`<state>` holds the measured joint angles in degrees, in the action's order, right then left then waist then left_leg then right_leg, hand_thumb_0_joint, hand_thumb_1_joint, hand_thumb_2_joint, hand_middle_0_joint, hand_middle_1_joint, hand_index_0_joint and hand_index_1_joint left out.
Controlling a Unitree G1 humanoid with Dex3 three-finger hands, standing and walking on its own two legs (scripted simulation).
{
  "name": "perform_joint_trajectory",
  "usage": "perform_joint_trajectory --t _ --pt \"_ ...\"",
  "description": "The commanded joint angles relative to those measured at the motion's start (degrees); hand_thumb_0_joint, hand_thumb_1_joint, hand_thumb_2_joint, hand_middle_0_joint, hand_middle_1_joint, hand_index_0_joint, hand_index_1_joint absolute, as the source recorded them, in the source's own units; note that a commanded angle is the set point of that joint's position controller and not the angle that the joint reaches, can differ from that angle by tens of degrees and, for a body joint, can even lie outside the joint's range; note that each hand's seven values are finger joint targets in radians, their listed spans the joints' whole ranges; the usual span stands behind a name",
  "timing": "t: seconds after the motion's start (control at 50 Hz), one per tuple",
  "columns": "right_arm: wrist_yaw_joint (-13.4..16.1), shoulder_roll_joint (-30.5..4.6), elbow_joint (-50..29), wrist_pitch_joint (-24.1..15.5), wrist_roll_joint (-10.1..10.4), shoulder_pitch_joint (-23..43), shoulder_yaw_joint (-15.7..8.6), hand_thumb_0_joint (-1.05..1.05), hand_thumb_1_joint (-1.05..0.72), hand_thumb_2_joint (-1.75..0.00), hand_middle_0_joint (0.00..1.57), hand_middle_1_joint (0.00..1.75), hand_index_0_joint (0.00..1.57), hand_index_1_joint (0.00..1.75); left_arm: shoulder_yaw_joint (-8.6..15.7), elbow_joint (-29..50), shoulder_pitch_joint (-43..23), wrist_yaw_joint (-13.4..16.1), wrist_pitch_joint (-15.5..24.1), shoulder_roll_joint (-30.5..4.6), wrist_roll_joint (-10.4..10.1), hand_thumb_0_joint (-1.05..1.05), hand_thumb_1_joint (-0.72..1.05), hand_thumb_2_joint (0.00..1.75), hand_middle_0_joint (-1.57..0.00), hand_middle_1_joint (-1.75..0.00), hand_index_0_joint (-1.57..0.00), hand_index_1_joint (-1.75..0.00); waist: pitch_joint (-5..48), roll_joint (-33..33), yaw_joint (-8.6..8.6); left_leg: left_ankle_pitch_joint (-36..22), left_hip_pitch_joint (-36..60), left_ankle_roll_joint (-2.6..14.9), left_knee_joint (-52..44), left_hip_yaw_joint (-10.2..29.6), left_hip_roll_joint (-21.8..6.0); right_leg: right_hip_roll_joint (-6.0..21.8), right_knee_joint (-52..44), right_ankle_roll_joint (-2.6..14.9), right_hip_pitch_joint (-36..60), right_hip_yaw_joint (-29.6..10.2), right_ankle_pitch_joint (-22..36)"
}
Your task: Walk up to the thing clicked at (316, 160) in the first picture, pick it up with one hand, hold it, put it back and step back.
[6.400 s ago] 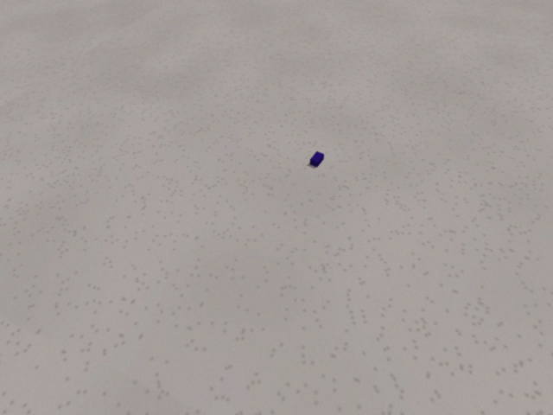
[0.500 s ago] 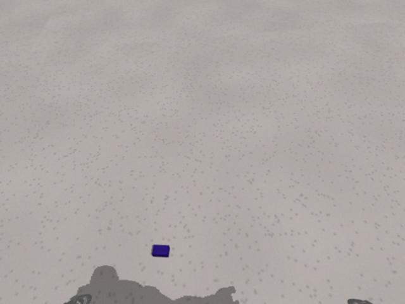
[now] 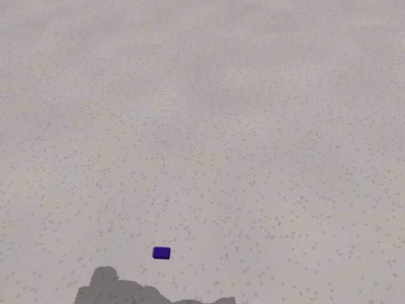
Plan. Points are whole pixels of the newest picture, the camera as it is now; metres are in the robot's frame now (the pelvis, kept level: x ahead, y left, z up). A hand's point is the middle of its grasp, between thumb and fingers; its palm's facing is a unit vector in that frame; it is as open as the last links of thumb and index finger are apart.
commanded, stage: walk up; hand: left
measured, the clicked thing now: (161, 253) +0.46 +0.24 -0.76
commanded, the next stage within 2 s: stand in 0.12 s
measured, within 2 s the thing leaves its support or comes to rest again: neither
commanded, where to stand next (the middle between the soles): +0.08 -0.01 m, yaw +1 degrees
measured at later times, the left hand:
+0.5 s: hand out of the picture +0.10 +0.26 -0.15, palm faces +0.00 -0.94 -0.34, open 7.4 cm
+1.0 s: hand out of the picture +0.08 +0.25 -0.16, palm faces -0.01 -0.94 -0.34, open 7.4 cm
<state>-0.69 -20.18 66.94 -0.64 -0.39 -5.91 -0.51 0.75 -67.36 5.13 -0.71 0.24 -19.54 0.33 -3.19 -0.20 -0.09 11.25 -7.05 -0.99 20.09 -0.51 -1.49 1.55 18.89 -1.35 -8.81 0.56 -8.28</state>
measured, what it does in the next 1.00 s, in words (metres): stands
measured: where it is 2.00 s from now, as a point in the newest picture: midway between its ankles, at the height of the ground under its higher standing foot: outside the picture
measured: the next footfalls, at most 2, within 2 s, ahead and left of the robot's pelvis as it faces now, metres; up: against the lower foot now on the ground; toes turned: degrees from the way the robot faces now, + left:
none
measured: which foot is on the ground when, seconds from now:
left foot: down 0.00-1.00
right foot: down 0.00-1.00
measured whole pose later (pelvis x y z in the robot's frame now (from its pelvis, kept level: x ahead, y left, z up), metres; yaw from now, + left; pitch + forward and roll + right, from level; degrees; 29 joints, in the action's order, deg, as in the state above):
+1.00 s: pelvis +0.01 +0.00 +0.00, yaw +0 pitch -2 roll +0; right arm -0.7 -20.2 65.7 -0.3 -0.4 -5.2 -0.3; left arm 0.0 -65.7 5.4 -0.2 0.5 -19.8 0.2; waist -2.8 0.3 0.1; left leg 10.8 -5.3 -1.4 18.0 0.0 -1.7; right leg 1.4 17.3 -1.1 -7.1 1.1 -8.3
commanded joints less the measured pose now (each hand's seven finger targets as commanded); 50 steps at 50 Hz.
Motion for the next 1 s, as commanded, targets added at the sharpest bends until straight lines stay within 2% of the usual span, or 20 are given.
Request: perform_joint_trajectory --t 0.0,0.08,0.1,0.14,0.18,0.28,0.38,0.48,0.56,0.64,0.78,0.98 --pt "1.05 -12.46 -3.60 -1.63 0.03 3.66 -2.23 0.00 -0.90 -0.90 0.20 0.30 0.20 0.30 2.17 4.03 -3.09 0.62 1.49 -12.12 -0.01 0.00 0.90 0.90 -0.20 -0.30 -0.20 -0.30 5.99 0.96 -0.11 -6.46 0.02 2.22 -4.35 4.75 -5.90 5.67 -2.27 1.90 2.90 -4.56 3.61" --pt "1.13 -12.48 -3.80 -1.56 0.03 3.68 -2.29 0.00 -0.90 -0.90 0.20 0.30 0.20 0.30 2.09 4.07 -3.05 0.70 1.39 -11.96 0.05 0.00 0.90 0.90 -0.20 -0.30 -0.20 -0.30 6.32 0.39 -0.06 -8.15 0.25 2.30 -4.22 4.50 -6.10 5.83 -2.13 1.69 3.54 -4.31 5.95" --pt "1.12 -11.96 -4.11 -1.41 -0.26 3.91 -2.19 0.00 -0.90 -0.90 0.20 0.30 0.20 0.30 2.22 4.41 -3.18 0.96 1.66 -12.79 -0.05 0.00 0.90 0.90 -0.20 -0.30 -0.20 -0.30 5.26 -0.13 0.19 -9.54 -0.26 1.76 -4.42 5.18 -6.28 5.91 -2.00 1.77 3.49 -4.65 6.81" --pt "1.12 -12.19 -4.01 -1.46 -0.16 3.70 -2.16 0.00 -0.90 -0.90 0.20 0.30 0.20 0.30 2.16 4.29 -2.73 1.02 1.77 -12.43 -0.07 0.00 0.90 0.90 -0.20 -0.30 -0.20 -0.30 6.38 0.88 0.15 -12.05 0.47 1.85 -3.99 4.88 -6.44 6.34 -1.82 1.83 4.71 -4.76 10.20" --pt "1.14 -12.21 -4.01 -1.45 -0.11 3.56 -2.18 0.00 -0.90 -0.90 0.20 0.30 0.20 0.30 2.22 4.38 -2.94 1.13 1.71 -12.32 -0.05 0.00 0.90 0.90 -0.20 -0.30 -0.20 -0.30 6.42 0.97 0.24 -12.39 0.59 1.68 -4.23 4.85 -6.38 6.25 -1.49 1.75 5.05 -4.46 10.06" --pt "1.05 -12.43 -4.39 -1.15 -0.12 4.10 -2.26 0.00 -0.90 -0.90 0.20 0.30 0.20 0.30 2.23 4.60 -3.14 1.12 1.66 -12.52 0.03 0.00 0.90 0.90 -0.20 -0.30 -0.20 -0.30 5.33 0.51 0.19 -8.31 0.17 1.68 -5.07 5.02 -6.29 5.98 -2.69 1.53 4.25 -4.39 6.01" --pt "0.94 -12.17 -4.66 -1.32 -0.04 4.87 -2.21 0.00 -0.90 -0.90 0.20 0.30 0.20 0.30 2.03 4.89 -2.96 1.11 1.71 -12.27 0.05 0.00 0.90 0.90 -0.20 -0.30 -0.20 -0.30 5.31 0.59 -0.01 -9.99 1.19 1.49 -5.00 5.02 -6.40 6.20 -2.89 1.68 3.84 -4.35 7.09" --pt "0.93 -11.85 -4.66 -1.22 -0.09 4.17 -2.01 0.00 -0.90 -0.90 0.20 0.30 0.20 0.30 2.19 5.02 -3.15 1.05 1.58 -12.78 0.05 0.00 0.90 0.90 -0.20 -0.30 -0.20 -0.30 5.38 0.14 0.24 -7.24 0.34 1.60 -5.73 4.77 -6.14 6.24 -3.10 1.80 4.23 -4.53 5.79" --pt "0.86 -12.09 -4.86 -1.40 -0.01 4.42 -2.05 0.00 -0.90 -0.90 0.20 0.30 0.20 0.30 2.05 5.24 -2.93 1.05 1.81 -12.83 -0.01 0.00 0.90 0.90 -0.20 -0.30 -0.20 -0.30 6.45 -0.10 0.22 -11.77 2.59 1.57 -4.75 4.86 -6.59 6.48 -2.74 1.83 4.24 -4.41 8.86" --pt "0.87 -12.01 -4.79 -1.21 0.00 4.23 -2.03 0.00 -0.90 -0.90 0.20 0.30 0.20 0.30 1.90 5.22 -2.79 1.15 1.84 -12.93 0.11 0.00 0.90 0.90 -0.20 -0.30 -0.20 -0.30 6.41 -0.30 0.31 -11.68 2.79 1.59 -4.57 4.79 -6.48 6.49 -3.03 1.75 4.09 -4.29 9.40" --pt "0.87 -11.83 -4.46 -1.02 -0.07 3.54 -1.83 0.00 -0.90 -0.90 0.20 0.30 0.20 0.30 1.82 4.93 -2.62 1.14 1.61 -13.03 -0.07 0.00 0.90 0.90 -0.20 -0.30 -0.20 -0.30 4.75 0.50 0.41 -7.51 0.43 1.47 -5.32 4.52 -5.99 6.41 -3.69 1.83 4.29 -4.42 6.13" --pt "0.86 -12.14 -4.35 -1.06 -0.11 3.51 -1.83 0.00 -0.90 -0.90 0.20 0.30 0.20 0.30 1.55 5.17 -2.03 1.06 1.61 -12.88 0.11 0.00 0.90 0.90 -0.20 -0.30 -0.20 -0.30 4.78 1.05 0.12 -6.59 0.89 1.63 -5.48 4.84 -6.26 6.45 -3.88 1.91 3.46 -4.65 5.12"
